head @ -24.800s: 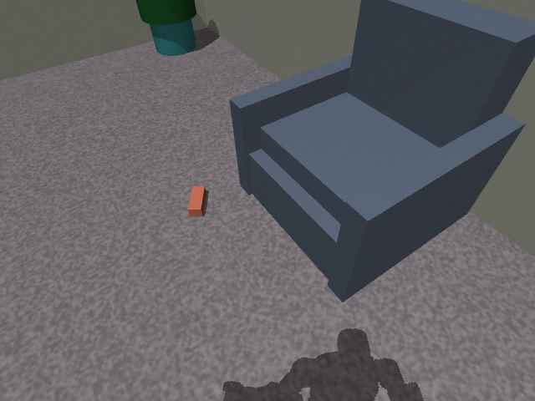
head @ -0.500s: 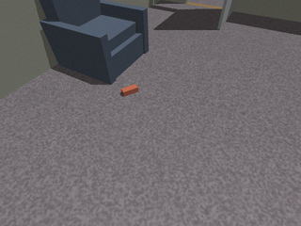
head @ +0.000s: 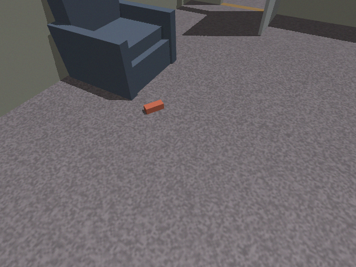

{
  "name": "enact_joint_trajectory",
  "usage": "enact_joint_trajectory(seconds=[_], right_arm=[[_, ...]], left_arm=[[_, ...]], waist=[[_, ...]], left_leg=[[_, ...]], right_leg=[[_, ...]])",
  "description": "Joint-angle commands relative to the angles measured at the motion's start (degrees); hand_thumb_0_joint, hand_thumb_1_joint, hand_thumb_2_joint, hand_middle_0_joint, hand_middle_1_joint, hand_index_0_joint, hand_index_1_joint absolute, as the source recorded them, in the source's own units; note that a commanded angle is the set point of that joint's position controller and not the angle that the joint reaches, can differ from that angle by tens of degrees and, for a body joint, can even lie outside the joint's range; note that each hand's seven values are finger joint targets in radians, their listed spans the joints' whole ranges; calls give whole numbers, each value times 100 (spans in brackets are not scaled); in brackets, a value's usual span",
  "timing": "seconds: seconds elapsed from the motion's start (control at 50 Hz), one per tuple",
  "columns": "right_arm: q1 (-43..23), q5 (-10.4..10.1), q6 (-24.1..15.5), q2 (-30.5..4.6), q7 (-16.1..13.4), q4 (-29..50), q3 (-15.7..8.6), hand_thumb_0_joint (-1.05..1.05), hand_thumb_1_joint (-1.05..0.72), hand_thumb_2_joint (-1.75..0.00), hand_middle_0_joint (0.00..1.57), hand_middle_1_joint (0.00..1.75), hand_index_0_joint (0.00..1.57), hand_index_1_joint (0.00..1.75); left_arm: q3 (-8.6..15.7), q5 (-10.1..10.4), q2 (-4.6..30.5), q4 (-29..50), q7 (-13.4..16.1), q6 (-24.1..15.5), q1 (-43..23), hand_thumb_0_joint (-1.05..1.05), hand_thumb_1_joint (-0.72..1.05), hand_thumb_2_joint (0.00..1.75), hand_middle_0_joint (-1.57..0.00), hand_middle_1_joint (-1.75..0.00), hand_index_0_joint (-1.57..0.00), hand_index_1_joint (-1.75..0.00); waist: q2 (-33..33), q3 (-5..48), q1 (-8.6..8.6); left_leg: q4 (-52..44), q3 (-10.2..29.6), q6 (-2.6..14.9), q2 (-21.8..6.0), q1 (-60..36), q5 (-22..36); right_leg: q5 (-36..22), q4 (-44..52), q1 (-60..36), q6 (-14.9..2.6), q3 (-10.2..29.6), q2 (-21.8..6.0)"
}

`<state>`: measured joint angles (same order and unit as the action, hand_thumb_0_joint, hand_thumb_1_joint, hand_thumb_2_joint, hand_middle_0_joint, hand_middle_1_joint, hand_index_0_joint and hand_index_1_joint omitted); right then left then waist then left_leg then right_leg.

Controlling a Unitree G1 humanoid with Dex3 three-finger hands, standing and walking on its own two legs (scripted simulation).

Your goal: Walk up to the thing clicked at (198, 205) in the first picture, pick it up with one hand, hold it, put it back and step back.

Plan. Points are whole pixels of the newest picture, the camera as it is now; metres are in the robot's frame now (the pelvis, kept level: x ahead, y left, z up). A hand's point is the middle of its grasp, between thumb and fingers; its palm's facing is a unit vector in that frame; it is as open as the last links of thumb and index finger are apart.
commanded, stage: stand
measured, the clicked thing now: (153, 106) +1.48 +0.26 -0.75
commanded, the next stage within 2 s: none
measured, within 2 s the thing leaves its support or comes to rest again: neither
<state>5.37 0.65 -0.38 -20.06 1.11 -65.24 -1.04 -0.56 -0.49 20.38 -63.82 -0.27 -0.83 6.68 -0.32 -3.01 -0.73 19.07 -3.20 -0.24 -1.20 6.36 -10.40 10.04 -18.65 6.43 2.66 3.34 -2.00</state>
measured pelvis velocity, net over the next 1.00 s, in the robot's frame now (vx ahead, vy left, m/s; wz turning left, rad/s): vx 0.01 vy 0.00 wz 0.00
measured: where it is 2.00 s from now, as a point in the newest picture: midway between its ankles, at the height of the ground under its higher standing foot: outside the picture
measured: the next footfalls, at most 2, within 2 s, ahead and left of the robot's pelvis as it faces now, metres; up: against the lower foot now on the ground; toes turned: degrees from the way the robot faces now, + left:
none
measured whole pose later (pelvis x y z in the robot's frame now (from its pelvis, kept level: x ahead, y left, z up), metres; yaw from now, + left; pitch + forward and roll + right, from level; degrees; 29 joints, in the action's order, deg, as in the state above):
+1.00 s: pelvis +0.01 +0.00 +0.00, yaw +0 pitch -2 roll +0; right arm 5.6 0.6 -0.4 -20.1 0.8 -64.6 -1.1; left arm -0.4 -0.5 20.3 -63.5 -0.2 -0.5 7.1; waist -0.4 -3.3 -0.6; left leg 18.9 -3.0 -0.1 -0.9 5.7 -11.0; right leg 10.8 -18.6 5.7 2.8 3.1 -2.3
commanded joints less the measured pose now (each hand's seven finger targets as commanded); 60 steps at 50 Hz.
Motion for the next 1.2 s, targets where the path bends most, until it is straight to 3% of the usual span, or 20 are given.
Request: enact_joint_trajectory(seconds=[0.0,0.16,0.24,0.36,0.56,0.6,0.64,0.7,0.88,1.0,1.18], right_arm=[[-177,-10,-93,-1235,-96,342,-219,0,-90,-90,20,30,20,30],[-203,-15,-106,-1255,-102,356,-221,0,-90,-90,20,30,20,30],[-163,-15,-98,-1231,-108,360,-201,0,-90,-90,20,30,20,30],[-196,-18,-124,-1275,-123,375,-221,0,-90,-90,20,30,20,30],[-162,-20,-111,-1257,-126,382,-222,0,-90,-90,20,30,20,30],[-183,-18,-117,-1253,-128,413,-228,0,-90,-90,20,30,20,30],[-119,-16,-117,-1228,-129,400,-212,0,-90,-90,20,30,20,30],[-211,-26,-112,-1260,-129,420,-234,0,-90,-90,20,30,20,30],[-185,-19,-99,-1231,-134,420,-225,0,-90,-90,20,30,20,30],[-189,-24,-109,-1235,-124,436,-231,0,-90,-90,20,30,20,30],[-143,-12,-103,-1248,-128,415,-233,0,-90,-90,20,30,20,30]], left_arm=[[246,-16,1207,353,96,-87,-209,0,90,90,-20,-30,-20,-30],[238,-17,1212,362,92,-97,-140,0,90,90,-20,-30,-20,-30],[239,-19,1193,336,92,-78,-142,0,90,90,-20,-30,-20,-30],[231,-21,1157,358,92,-79,-97,0,90,90,-20,-30,-20,-30],[241,-11,1173,354,98,-62,-100,0,90,90,-20,-30,-20,-30],[245,-27,1170,381,100,-75,-91,0,90,90,-20,-30,-20,-30],[256,-22,1195,375,103,-70,-136,0,90,90,-20,-30,-20,-30],[241,-26,1172,375,110,-84,-105,0,90,90,-20,-30,-20,-30],[261,-21,1195,383,100,-59,-142,0,90,90,-20,-30,-20,-30],[265,-28,1212,373,97,-76,-78,0,90,90,-20,-30,-20,-30],[258,-24,1201,395,94,-62,-71,0,90,90,-20,-30,-20,-30]], waist=[[21,388,4],[6,554,20],[16,402,21],[64,622,45],[-16,413,39],[38,600,38],[10,473,12],[-15,571,29],[41,381,24],[13,531,32],[9,423,40]], left_leg=[[-363,543,121,-662,-149,276],[-267,545,124,-684,-311,750],[-350,546,127,-652,-146,448],[-230,518,132,-700,-429,1025],[-324,534,114,-666,-287,789],[-248,496,142,-691,-430,1082],[-322,516,124,-666,-277,922],[-230,516,143,-695,-432,1157],[-342,519,112,-662,-256,659],[-295,519,141,-670,-338,826],[-323,530,127,-673,-327,630]], right_leg=[[-578,293,153,-333,308,-510],[-993,228,76,-314,271,-526],[-751,271,92,-307,266,-510],[-1160,169,34,-319,242,-536],[-919,238,97,-315,225,-511],[-1242,164,0,-315,223,-544],[-1077,211,3,-300,217,-532],[-1297,168,-5,-298,195,-536],[-807,245,97,-325,235,-513],[-1048,203,-14,-330,234,-541],[-807,226,116,-344,247,-513]])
